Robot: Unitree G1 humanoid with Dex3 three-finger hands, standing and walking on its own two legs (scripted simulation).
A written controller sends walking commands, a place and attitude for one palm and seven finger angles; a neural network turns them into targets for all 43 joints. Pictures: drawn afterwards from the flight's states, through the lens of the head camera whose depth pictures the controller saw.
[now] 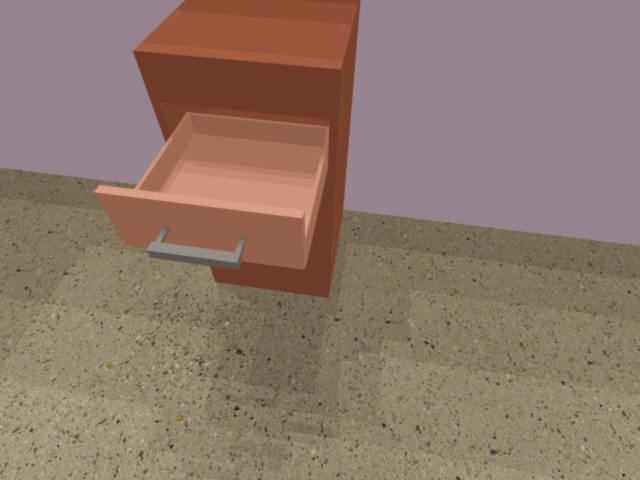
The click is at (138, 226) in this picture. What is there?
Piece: drawer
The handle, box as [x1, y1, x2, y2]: [146, 226, 246, 269]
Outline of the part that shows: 146,250 150,257 238,269 241,261 240,255 246,239 245,237 241,236 236,250 234,252 169,244 162,242 169,230 168,227 164,226 154,242 151,241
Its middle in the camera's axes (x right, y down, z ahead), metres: -0.23 +0.02 +0.73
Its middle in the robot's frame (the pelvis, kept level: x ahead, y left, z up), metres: +0.52 +0.26 -0.10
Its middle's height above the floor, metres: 0.68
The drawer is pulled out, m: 0.30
